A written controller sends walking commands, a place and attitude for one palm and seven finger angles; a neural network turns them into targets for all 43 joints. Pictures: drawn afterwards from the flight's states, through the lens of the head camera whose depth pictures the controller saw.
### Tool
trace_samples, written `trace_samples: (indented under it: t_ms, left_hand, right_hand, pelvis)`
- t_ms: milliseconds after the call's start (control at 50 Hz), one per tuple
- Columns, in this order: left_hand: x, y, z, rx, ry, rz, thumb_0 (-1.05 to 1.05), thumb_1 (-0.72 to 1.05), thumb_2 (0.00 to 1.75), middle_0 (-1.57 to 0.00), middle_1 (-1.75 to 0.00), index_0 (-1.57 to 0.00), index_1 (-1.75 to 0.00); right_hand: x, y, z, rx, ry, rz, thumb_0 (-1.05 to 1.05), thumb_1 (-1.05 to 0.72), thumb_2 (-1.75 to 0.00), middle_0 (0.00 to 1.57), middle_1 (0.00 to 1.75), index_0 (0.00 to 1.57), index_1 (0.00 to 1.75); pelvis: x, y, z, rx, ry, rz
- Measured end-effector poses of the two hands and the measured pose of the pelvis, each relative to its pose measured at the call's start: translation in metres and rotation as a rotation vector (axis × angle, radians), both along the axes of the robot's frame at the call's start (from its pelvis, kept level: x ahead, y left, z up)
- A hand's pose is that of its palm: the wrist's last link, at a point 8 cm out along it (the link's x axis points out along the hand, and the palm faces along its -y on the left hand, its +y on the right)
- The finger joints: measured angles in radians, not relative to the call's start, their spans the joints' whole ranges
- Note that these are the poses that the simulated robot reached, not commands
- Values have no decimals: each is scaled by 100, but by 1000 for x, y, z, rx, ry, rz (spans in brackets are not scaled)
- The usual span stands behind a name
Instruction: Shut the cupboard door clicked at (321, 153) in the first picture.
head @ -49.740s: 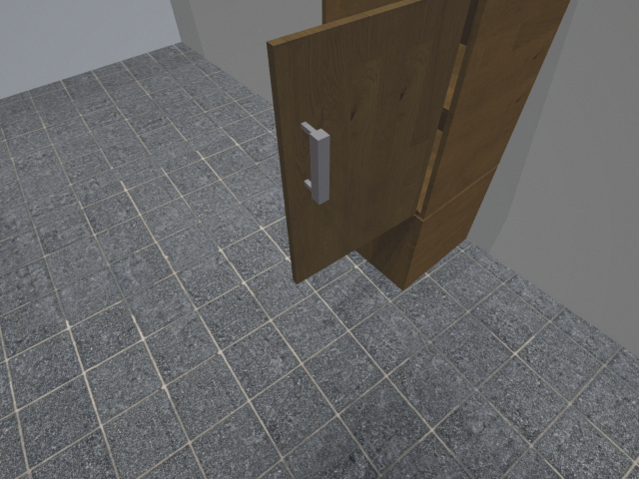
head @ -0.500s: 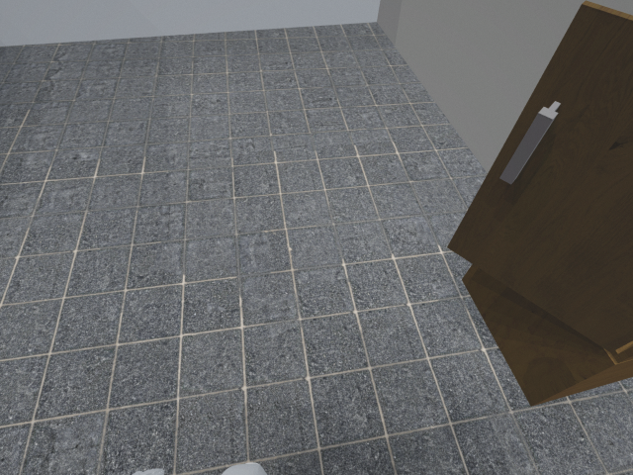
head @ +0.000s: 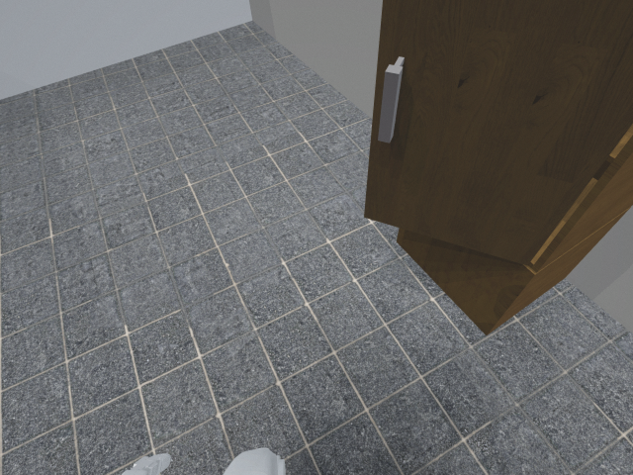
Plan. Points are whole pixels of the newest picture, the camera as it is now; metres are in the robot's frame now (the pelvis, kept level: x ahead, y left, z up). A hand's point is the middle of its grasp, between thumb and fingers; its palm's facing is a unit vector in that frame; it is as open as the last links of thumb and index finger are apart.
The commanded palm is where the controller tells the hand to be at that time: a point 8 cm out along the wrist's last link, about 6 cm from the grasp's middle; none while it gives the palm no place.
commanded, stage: turn to face it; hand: left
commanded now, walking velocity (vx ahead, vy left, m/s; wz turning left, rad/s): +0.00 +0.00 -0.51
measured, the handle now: (392, 100) +0.73 -0.10 +0.05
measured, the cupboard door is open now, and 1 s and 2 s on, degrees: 34 34 34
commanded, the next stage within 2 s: take the last steps up to it in 0.46 s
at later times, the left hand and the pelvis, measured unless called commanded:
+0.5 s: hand (179, 469) +0.14 +0.22 -0.16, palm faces -0.20 -0.96 -0.20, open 7.4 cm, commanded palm none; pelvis +0.01 +0.03 +0.01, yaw -13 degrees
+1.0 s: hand out of the picture +0.14 +0.18 -0.18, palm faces -0.29 -0.94 -0.15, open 7.4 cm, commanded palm none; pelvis +0.09 +0.00 +0.00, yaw -19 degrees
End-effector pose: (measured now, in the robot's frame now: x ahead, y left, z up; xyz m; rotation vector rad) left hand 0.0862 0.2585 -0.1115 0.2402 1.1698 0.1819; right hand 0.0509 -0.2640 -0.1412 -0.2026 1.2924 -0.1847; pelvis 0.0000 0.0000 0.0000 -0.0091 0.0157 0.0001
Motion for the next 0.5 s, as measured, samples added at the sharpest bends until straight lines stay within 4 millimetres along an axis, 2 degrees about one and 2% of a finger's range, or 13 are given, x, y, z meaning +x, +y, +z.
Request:
trace_samples:
  t_ms: [140, 280, 320, 400, 500]
  left_hand:
    - [4, -10, -4, -33, 46, -54, 1, 90, 90, -20, -30, -21, -30]
    - [21, 7, -29, -78, 71, -95, 1, 90, 90, -21, -30, -21, -30]
    - [28, 12, -32, -82, 80, -116, 1, 90, 90, -20, -30, -21, -30]
    - [44, 16, -24, -81, 82, -152, 1, 91, 90, -20, -30, -20, -30]
    - [61, 9, -14, -71, 77, -201, 1, 91, 90, -20, -30, -20, -30]
  right_hand:
    - [13, 0, 20, -16, -85, -53, 1, -91, -90, 20, 29, 20, 30]
    - [22, 21, 30, -65, -159, -85, 1, -91, -90, 20, 29, 20, 30]
    - [16, 29, 32, -72, -153, -86, 0, -91, -90, 20, 29, 20, 30]
    - [-7, 41, 38, -68, -108, -114, 0, -91, -90, 21, 30, 21, 30]
    - [-41, 48, 35, -40, -36, -184, 0, -90, -90, 21, 30, 21, 30]
  pelvis:
    - [5, 3, 8, 9, 1, -70]
    - [14, 26, -2, -16, 13, -143]
    - [14, 30, -1, -15, 8, -166]
    - [14, 33, 8, -25, 5, -197]
    - [14, 32, 15, -34, 10, -232]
